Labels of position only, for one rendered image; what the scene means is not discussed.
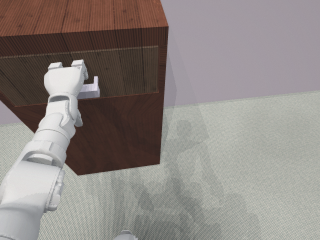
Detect robot left hand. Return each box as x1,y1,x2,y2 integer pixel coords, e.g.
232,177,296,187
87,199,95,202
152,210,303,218
44,59,88,127

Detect drawer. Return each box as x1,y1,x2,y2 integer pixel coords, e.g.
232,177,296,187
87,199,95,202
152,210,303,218
0,45,159,106

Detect left robot forearm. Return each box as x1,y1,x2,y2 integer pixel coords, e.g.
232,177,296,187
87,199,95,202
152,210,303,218
0,92,78,204

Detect cabinet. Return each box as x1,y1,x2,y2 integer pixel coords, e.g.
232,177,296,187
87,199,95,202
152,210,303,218
0,0,169,176

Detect left robot upper arm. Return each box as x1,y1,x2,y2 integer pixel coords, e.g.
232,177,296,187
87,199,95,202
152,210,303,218
0,160,66,240

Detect left robot shin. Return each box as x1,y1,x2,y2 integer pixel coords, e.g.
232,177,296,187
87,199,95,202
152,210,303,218
120,230,132,235

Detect handle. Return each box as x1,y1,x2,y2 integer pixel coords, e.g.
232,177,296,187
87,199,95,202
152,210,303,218
77,76,100,100

